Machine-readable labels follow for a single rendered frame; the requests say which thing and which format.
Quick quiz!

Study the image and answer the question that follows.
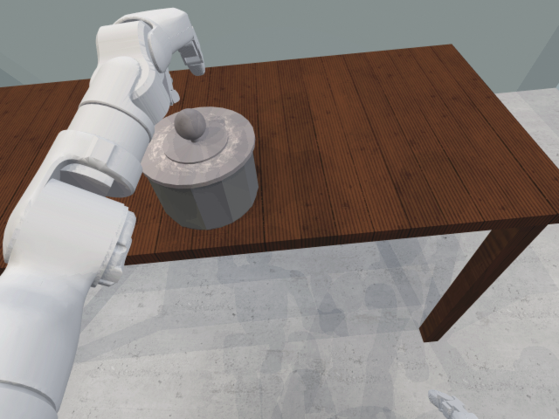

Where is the knob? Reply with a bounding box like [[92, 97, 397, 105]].
[[174, 108, 206, 140]]

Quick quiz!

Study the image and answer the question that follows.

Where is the left robot forearm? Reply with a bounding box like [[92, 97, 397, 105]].
[[3, 15, 172, 264]]

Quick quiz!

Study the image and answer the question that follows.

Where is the pot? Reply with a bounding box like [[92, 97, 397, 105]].
[[148, 152, 259, 230]]

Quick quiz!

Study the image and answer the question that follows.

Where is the left robot upper arm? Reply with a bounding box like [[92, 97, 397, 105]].
[[0, 178, 136, 419]]

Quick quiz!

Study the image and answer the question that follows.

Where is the table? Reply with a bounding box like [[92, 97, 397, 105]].
[[0, 44, 559, 342]]

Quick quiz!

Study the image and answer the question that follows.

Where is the left robot hand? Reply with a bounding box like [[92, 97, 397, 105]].
[[114, 8, 205, 106]]

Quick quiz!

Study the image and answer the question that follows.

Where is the lid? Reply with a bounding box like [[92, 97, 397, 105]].
[[141, 106, 255, 189]]

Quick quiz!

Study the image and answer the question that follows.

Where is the right robot hand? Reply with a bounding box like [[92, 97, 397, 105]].
[[428, 389, 478, 419]]

